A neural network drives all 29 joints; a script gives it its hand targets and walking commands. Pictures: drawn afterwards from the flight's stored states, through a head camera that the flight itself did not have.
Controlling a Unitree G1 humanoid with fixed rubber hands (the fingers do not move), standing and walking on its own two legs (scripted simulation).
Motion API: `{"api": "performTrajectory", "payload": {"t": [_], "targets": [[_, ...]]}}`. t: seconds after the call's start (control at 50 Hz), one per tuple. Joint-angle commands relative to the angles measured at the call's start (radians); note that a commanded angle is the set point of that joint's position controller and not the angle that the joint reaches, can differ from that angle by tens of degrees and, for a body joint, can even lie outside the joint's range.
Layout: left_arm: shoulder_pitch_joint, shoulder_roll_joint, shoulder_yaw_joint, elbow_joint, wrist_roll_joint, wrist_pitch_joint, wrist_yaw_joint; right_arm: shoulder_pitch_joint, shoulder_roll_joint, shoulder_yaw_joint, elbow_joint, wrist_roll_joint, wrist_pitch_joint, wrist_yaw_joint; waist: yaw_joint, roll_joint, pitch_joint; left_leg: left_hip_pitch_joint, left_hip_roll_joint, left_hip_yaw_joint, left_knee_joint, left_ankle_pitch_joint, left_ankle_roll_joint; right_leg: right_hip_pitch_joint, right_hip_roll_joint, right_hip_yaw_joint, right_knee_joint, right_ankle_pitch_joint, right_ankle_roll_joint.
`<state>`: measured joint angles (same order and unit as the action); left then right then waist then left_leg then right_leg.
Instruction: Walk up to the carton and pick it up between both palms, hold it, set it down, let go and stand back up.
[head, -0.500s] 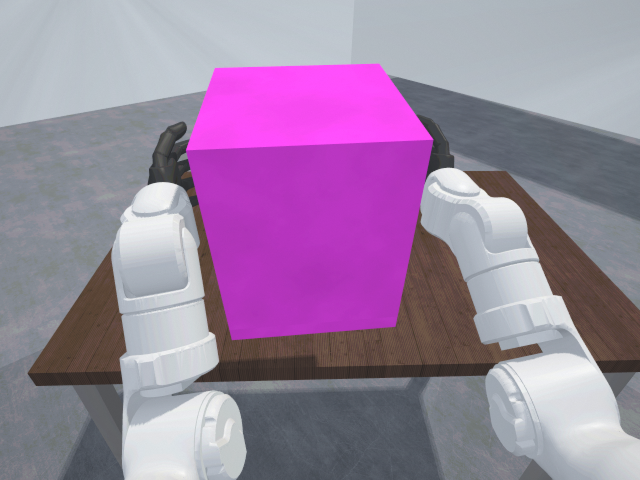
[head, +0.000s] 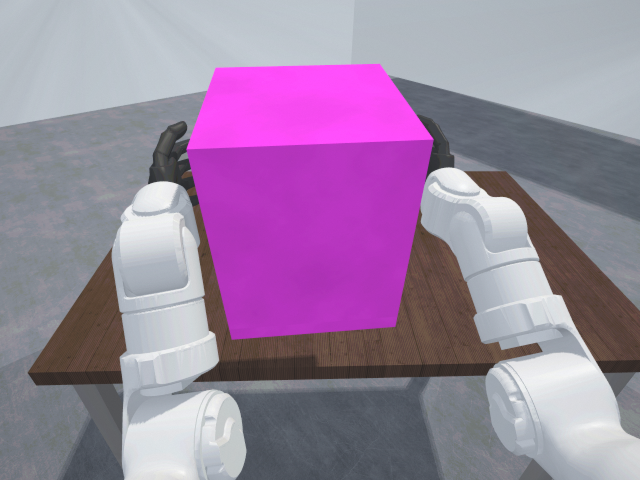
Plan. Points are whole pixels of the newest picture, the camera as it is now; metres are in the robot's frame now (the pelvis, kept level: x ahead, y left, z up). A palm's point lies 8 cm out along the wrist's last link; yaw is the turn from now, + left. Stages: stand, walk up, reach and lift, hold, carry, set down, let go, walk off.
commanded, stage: hold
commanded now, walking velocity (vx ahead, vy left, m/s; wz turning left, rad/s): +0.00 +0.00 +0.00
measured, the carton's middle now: (307, 199) +0.39 +0.01 +0.24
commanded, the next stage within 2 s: set down in 0.68 s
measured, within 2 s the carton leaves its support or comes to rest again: neither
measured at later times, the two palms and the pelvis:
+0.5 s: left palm (171, 194) +0.35 +0.15 +0.27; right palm (435, 180) +0.36 -0.14 +0.27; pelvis +0.00 +0.00 +0.00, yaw +0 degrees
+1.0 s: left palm (168, 195) +0.36 +0.16 +0.27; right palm (420, 199) +0.37 -0.13 +0.24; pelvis +0.00 +0.00 +0.00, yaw +1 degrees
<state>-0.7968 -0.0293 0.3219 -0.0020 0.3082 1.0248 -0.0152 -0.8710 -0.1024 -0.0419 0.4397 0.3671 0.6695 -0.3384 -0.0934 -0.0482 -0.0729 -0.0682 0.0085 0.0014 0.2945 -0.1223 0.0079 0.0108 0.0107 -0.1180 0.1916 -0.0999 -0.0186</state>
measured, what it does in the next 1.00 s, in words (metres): stands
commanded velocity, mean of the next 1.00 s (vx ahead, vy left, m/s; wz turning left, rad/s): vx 0.00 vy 0.00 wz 0.00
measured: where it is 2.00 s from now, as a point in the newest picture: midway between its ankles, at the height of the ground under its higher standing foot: outside the picture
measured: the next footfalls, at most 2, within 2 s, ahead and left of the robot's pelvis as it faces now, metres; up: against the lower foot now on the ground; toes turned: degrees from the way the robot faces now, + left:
none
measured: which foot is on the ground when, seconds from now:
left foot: down 0.00-1.00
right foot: down 0.00-1.00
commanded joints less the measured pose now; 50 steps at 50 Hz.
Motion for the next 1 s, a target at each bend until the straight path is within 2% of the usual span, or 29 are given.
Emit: {"api": "performTrajectory", "payload": {"t": [0.0,0.66,0.68,0.72,0.8,0.9,0.98], "targets": [[-0.755,-0.429,-0.458,-0.133,-0.201,-0.078,-0.126,-0.810,0.381,0.232,-0.278,0.087,-0.064,0.054,-0.008,0.085,-0.376,0.134,-0.041,0.002,-0.003,0.226,-0.029,0.063,0.034,0.022,-0.005,0.105,0.049],[-0.755,-0.431,-0.460,-0.139,-0.202,-0.078,-0.126,-0.813,0.383,0.235,-0.286,0.089,-0.064,0.053,-0.007,0.083,-0.381,0.145,-0.041,0.001,0.000,0.238,-0.029,0.062,0.034,0.023,-0.006,0.115,0.050],[-0.743,-0.406,-0.412,-0.102,-0.178,-0.075,-0.140,-0.809,0.382,0.229,-0.246,0.047,-0.070,0.055,-0.006,0.086,-0.304,0.108,-0.051,0.004,-0.008,0.202,-0.025,0.071,0.028,0.016,-0.007,0.120,0.048],[-0.740,-0.383,-0.379,-0.104,-0.152,-0.099,-0.157,-0.788,0.377,0.198,-0.231,0.024,-0.102,0.061,-0.003,0.074,-0.288,0.076,-0.055,0.013,-0.033,0.131,-0.016,0.102,0.023,0.013,-0.002,0.096,0.050],[-0.699,-0.380,-0.399,-0.153,-0.141,-0.159,-0.169,-0.755,0.374,0.201,-0.307,-0.024,-0.179,0.064,-0.015,0.070,-0.367,0.154,-0.061,0.014,-0.024,0.218,-0.016,0.134,0.027,-0.002,0.003,0.193,0.049],[-0.657,-0.333,-0.350,-0.063,-0.092,-0.253,-0.176,-0.691,0.324,0.109,-0.235,-0.146,-0.300,0.106,-0.012,0.062,-0.214,0.108,-0.048,0.032,-0.076,-0.010,-0.011,0.091,0.020,-0.031,-0.033,-0.027,0.036],[-0.586,-0.315,-0.341,-0.031,-0.072,-0.318,-0.168,-0.631,0.303,0.071,-0.221,-0.225,-0.400,0.150,-0.009,0.072,-0.210,0.124,-0.039,0.034,-0.088,-0.027,-0.017,0.116,0.021,-0.043,-0.040,-0.038,0.025]]}}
